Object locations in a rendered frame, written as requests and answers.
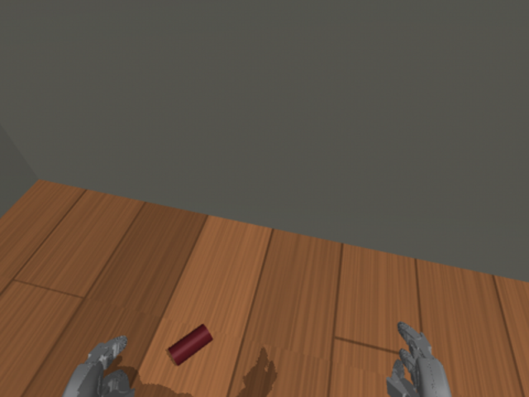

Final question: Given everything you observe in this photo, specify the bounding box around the left robot hand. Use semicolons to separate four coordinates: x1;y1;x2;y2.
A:
62;336;135;397

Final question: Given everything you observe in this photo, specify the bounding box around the can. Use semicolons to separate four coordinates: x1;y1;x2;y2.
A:
168;324;213;366

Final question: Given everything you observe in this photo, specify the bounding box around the right robot hand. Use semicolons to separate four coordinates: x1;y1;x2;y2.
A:
386;322;452;397

